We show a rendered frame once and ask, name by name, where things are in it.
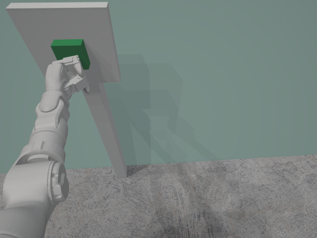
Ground button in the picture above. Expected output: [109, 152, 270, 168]
[51, 39, 90, 70]

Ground robot left upper arm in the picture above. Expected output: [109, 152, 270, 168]
[0, 160, 69, 238]

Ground panel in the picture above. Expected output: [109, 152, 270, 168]
[5, 2, 127, 178]

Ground robot left forearm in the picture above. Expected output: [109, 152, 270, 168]
[2, 90, 70, 206]

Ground robot left hand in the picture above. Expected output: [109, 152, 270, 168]
[45, 55, 91, 101]

